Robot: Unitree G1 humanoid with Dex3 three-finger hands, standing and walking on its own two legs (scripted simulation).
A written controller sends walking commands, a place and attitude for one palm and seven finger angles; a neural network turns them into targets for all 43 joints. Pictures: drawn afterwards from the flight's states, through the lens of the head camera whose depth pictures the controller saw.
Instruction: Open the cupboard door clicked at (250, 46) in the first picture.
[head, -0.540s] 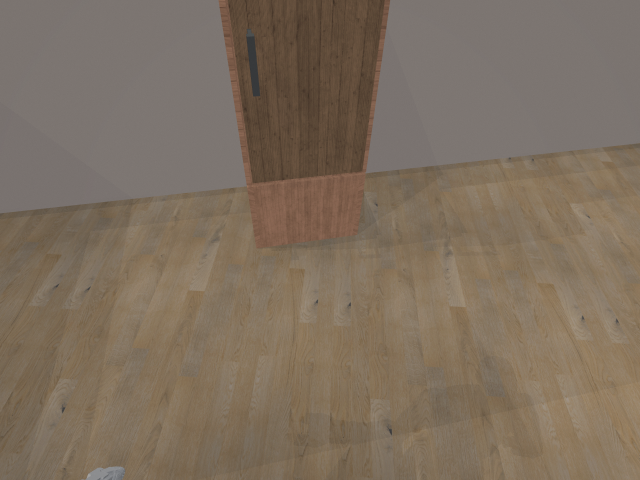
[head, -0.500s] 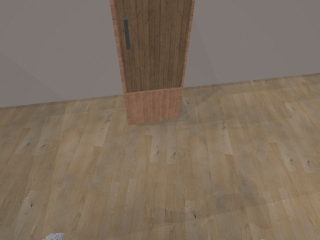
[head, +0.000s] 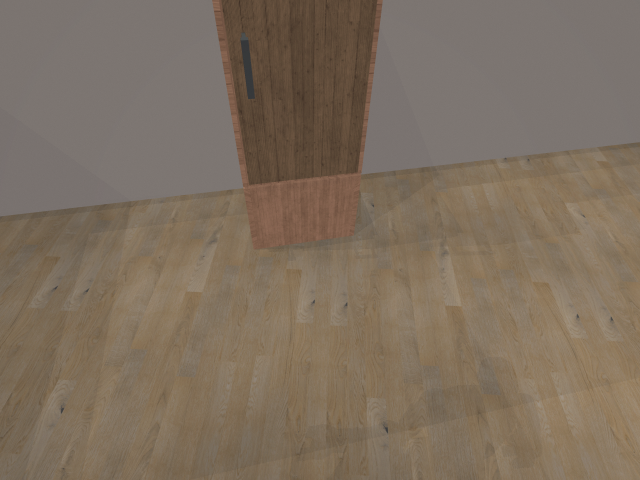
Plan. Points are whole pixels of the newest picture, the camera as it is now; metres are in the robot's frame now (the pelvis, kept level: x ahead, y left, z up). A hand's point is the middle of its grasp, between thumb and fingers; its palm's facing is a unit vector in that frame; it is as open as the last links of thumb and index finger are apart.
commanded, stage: stand and wait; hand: left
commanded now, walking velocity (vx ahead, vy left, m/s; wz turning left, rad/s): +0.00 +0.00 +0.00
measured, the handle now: (247, 66) +1.07 +0.27 +0.02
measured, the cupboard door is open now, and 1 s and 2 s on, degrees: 0 0 0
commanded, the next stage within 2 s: look at it before walking up in 0.28 s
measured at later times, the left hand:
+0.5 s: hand out of the picture +0.07 +0.23 -0.15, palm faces -0.03 -0.94 -0.34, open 7.3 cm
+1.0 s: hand out of the picture +0.06 +0.24 -0.15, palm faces -0.04 -0.94 -0.33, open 7.3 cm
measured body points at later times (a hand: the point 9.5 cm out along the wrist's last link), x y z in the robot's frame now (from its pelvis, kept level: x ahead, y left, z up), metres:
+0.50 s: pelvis -0.01 -0.01 +0.00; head -0.01 -0.01 +0.45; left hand +0.08 +0.28 -0.13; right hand +0.07 -0.31 -0.13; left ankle -0.01 +0.12 -0.74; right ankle +0.00 -0.13 -0.74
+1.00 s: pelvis -0.01 -0.01 +0.00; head -0.01 -0.01 +0.45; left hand +0.06 +0.29 -0.13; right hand +0.06 -0.31 -0.13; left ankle -0.01 +0.12 -0.74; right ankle +0.00 -0.13 -0.74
